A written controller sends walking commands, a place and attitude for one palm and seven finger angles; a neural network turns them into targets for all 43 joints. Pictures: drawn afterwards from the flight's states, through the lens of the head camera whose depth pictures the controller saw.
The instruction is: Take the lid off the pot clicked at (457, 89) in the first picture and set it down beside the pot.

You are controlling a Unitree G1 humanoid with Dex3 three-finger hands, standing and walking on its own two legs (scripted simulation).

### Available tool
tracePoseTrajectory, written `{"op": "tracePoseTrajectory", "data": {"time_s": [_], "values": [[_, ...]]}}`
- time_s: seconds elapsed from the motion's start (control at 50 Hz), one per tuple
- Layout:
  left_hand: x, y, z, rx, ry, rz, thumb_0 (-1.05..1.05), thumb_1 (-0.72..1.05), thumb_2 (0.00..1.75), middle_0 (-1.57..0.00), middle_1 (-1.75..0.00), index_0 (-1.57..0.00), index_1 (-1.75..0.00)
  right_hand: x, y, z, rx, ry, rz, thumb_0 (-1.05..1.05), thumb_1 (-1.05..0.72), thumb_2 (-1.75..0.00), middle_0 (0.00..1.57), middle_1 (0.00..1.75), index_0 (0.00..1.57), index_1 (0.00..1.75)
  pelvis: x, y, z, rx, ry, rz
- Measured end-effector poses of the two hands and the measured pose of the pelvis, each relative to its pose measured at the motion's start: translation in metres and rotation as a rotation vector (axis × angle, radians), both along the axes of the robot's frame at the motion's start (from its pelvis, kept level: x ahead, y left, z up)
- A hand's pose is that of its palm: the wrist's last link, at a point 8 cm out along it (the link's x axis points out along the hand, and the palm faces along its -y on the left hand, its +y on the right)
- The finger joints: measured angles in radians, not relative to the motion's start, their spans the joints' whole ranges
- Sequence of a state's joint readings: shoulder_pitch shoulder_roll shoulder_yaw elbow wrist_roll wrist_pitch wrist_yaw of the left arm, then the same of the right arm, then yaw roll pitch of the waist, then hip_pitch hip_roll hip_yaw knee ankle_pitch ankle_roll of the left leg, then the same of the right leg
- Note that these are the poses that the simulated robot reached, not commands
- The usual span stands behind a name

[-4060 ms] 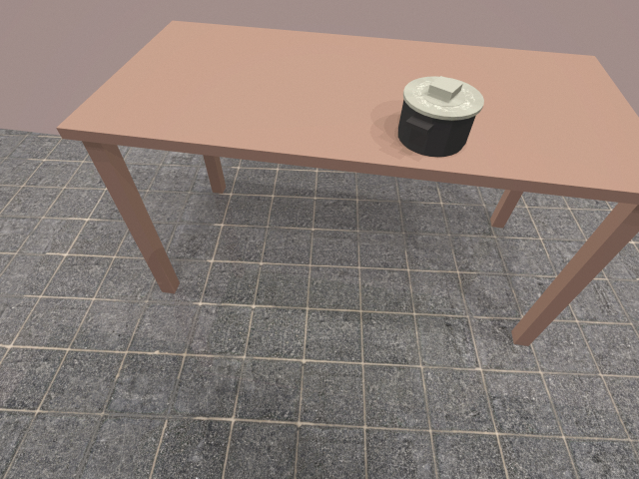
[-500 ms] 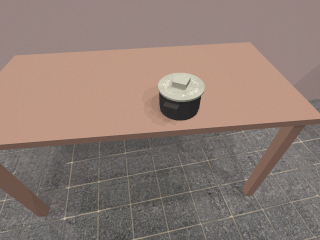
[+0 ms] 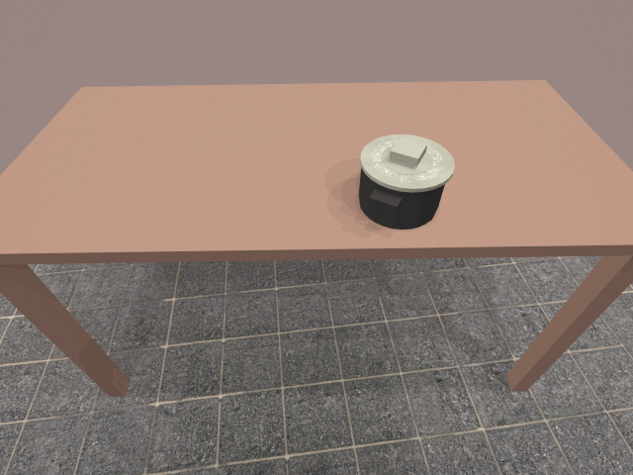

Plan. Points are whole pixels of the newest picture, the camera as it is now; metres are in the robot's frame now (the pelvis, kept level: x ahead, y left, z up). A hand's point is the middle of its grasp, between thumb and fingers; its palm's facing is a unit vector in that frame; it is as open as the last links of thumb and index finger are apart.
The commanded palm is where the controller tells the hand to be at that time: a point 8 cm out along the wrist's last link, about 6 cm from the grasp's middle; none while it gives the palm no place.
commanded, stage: come to a stop and stand still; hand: left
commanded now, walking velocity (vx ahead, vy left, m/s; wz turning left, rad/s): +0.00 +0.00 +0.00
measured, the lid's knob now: (408, 151) +0.63 -0.11 +0.09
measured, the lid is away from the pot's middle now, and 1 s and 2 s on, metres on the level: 0.00 0.00 0.00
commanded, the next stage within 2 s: look again from close up in 0.58 s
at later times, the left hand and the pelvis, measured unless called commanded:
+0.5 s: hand out of the picture +0.09 +0.26 -0.16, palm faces +0.01 -0.97 -0.26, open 7.3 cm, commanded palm none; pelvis -0.03 +0.05 +0.00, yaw -4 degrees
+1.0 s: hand out of the picture +0.03 +0.20 -0.16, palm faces -0.03 -0.97 -0.22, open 7.2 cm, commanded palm none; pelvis +0.00 +0.03 +0.01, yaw -4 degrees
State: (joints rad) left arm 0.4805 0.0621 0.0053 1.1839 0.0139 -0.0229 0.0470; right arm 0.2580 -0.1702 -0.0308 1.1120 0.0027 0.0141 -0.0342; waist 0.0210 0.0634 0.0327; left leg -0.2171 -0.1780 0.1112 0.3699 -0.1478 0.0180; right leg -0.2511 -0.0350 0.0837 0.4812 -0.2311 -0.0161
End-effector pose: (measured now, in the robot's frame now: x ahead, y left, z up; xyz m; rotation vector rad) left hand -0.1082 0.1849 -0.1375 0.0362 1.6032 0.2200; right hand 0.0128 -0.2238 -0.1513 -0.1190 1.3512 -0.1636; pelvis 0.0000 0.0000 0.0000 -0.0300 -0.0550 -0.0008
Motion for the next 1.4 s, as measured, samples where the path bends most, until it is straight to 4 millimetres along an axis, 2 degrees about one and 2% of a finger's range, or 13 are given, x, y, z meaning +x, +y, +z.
{"op": "tracePoseTrajectory", "data": {"time_s": [0.1, 0.14, 0.2, 0.3, 0.38, 0.44, 0.52, 0.58, 0.72, 0.92, 1.1, 1.24, 1.4], "values": [[0.020, 0.016, -0.007, -0.007, -0.055, -0.013, 0.01, 0.91, 0.90, -0.20, -0.30, -0.20, -0.30, -0.019, 0.017, 0.000, -0.005, 0.018, -0.027, 0.01, -0.92, -0.90, 0.20, 0.30, 0.20, 0.30, -0.004, 0.015, -0.001, 0.000, -0.015, -0.028], [0.021, 0.028, -0.005, 0.018, -0.110, 0.035, 0.01, 0.91, 0.90, -0.20, -0.30, -0.21, -0.30, -0.022, 0.024, 0.001, -0.003, 0.052, -0.029, 0.01, -0.92, -0.90, 0.20, 0.30, 0.20, 0.30, -0.007, 0.023, 0.001, -0.005, -0.015, -0.004], [0.021, 0.051, -0.020, 0.042, -0.110, 0.017, 0.00, 0.91, 0.90, -0.20, -0.30, -0.21, -0.30, -0.020, 0.030, 0.006, -0.021, 0.016, -0.050, 0.01, -0.92, -0.90, 0.20, 0.30, 0.20, 0.30, -0.016, 0.032, -0.007, 0.005, -0.016, -0.008], [0.068, 0.097, -0.053, 0.057, -0.155, -0.123, 0.01, 0.91, 0.90, -0.20, -0.30, -0.20, -0.30, -0.050, 0.048, -0.011, -0.068, -0.052, -0.099, 0.00, -0.91, -0.90, 0.20, 0.30, 0.20, 0.30, -0.029, 0.053, -0.035, 0.044, -0.022, -0.055], [0.125, 0.119, -0.035, 0.105, -0.309, -0.156, 0.01, 0.91, 0.90, -0.20, -0.30, -0.20, -0.30, -0.083, 0.075, -0.009, -0.016, 0.043, -0.107, 0.01, -0.92, -0.90, 0.20, 0.30, 0.20, 0.30, -0.031, 0.055, -0.025, 0.066, -0.008, -0.069], [0.161, 0.123, -0.011, 0.126, -0.425, -0.174, 0.01, 0.92, 0.90, -0.19, -0.30, -0.20, -0.29, -0.093, 0.087, -0.001, 0.024, 0.078, -0.098, 0.01, -0.91, -0.90, 0.20, 0.30, 0.20, 0.30, -0.029, 0.053, -0.012, 0.061, 0.024, -0.062], [0.190, 0.114, 0.015, 0.126, -0.490, -0.227, 0.01, 0.92, 0.90, -0.19, -0.30, -0.20, -0.29, -0.092, 0.089, 0.007, 0.052, 0.068, -0.115, 0.01, -0.91, -0.90, 0.21, 0.30, 0.20, 0.30, -0.027, 0.049, 0.000, 0.053, 0.061, -0.069], [0.198, 0.101, 0.019, 0.123, -0.499, -0.261, 0.01, 0.92, 0.90, -0.19, -0.30, -0.20, -0.29, -0.090, 0.081, 0.004, 0.064, 0.060, -0.136, 0.01, -0.91, -0.90, 0.21, 0.30, 0.20, 0.30, -0.024, 0.042, 0.000, 0.061, 0.082, -0.079], [0.177, 0.065, 0.008, 0.052, -0.384, -0.249, 0.00, 0.92, 0.90, -0.20, -0.30, -0.20, -0.30, -0.079, 0.055, 0.006, 0.034, 0.075, -0.150, 0.01, -0.91, -0.90, 0.21, 0.30, 0.20, 0.30, -0.011, 0.036, 0.003, 0.032, 0.073, -0.082], [0.151, 0.068, 0.009, 0.076, -0.288, -0.198, 0.00, 0.95, 0.90, -0.20, -0.30, -0.21, -0.30, -0.048, 0.040, 0.008, 0.019, 0.086, -0.089, 0.01, -0.91, -0.90, 0.20, 0.30, 0.20, 0.30, -0.001, 0.028, 0.008, 0.045, 0.057, -0.071], [0.121, 0.058, 0.008, 0.060, -0.218, -0.175, 0.01, 0.92, 0.90, -0.20, -0.30, -0.20, -0.30, -0.022, 0.030, 0.009, 0.009, 0.043, -0.062, 0.01, -0.93, -0.90, 0.20, 0.30, 0.20, 0.30, 0.001, 0.024, 0.010, 0.045, 0.044, -0.071], [0.108, 0.051, 0.006, 0.038, -0.206, -0.161, 0.01, 0.92, 0.90, -0.20, -0.30, -0.20, -0.30, -0.020, 0.026, 0.012, -0.002, 0.036, -0.051, 0.01, -0.93, -0.90, 0.20, 0.30, 0.20, 0.30, 0.000, 0.022, 0.010, 0.043, 0.039, -0.070], [0.103, 0.050, 0.004, 0.029, -0.208, -0.160, 0.01, 0.92, 0.90, -0.20, -0.30, -0.20, -0.30, -0.034, 0.032, 0.013, 0.004, 0.054, -0.055, 0.01, -0.93, -0.90, 0.20, 0.30, 0.20, 0.30, -0.004, 0.023, 0.011, 0.041, 0.036, -0.069]]}}
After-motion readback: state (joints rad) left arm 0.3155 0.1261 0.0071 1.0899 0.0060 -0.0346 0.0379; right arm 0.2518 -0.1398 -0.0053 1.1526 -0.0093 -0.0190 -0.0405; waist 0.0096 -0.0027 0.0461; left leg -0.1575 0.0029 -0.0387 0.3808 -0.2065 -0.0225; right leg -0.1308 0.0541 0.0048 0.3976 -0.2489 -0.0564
